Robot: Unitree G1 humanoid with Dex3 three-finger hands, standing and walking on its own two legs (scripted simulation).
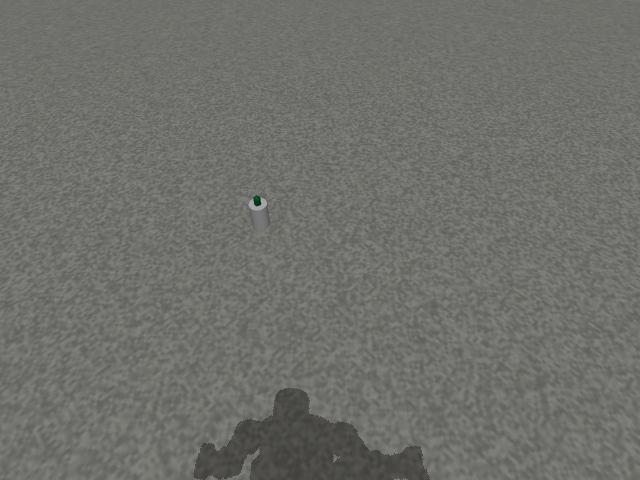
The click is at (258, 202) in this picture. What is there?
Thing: necked bottle
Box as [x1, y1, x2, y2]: [248, 196, 269, 229]
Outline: 255,196 250,200 248,204 253,227 256,229 264,229 269,225 266,201 263,198
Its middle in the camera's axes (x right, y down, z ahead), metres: -0.27 -0.11 +1.65
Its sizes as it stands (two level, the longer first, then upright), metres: 0.079 0.079 0.168
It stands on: the floor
